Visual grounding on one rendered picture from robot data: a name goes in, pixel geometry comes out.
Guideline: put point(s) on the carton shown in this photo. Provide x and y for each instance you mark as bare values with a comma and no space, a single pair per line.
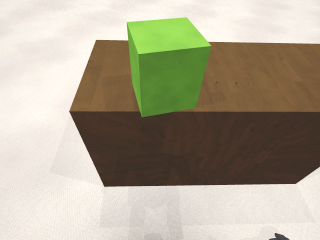
168,59

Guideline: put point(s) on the pedestal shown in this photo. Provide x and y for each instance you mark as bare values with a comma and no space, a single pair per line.
256,122

